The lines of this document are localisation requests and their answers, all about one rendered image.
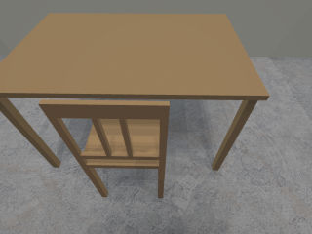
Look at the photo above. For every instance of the chair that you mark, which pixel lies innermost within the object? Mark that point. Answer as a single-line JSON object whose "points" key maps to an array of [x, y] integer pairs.
{"points": [[125, 134]]}

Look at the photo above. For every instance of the table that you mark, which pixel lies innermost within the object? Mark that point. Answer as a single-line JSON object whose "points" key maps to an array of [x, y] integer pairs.
{"points": [[131, 56]]}

